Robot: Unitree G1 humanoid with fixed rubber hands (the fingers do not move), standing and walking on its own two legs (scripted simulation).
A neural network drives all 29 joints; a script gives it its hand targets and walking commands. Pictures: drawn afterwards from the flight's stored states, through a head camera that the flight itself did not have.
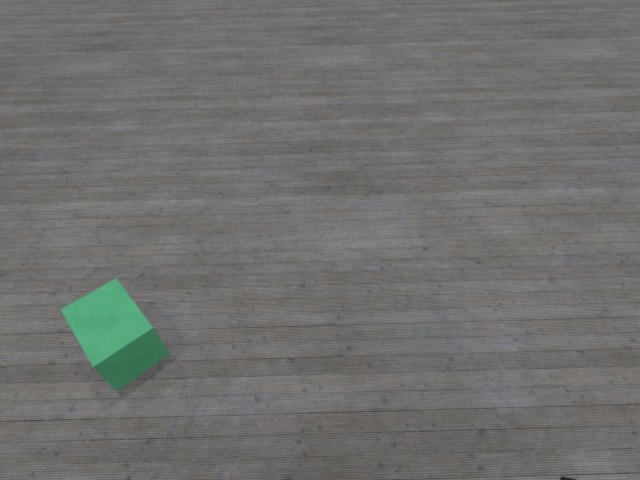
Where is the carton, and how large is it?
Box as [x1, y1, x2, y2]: [61, 278, 168, 390]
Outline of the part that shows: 115,278 64,307 61,310 93,367 117,390 168,353 153,328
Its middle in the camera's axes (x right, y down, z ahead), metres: -0.70 +0.32 +1.33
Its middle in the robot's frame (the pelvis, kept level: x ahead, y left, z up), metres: +0.76 +0.73 -0.69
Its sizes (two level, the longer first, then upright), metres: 0.281 0.192 0.175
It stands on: the floor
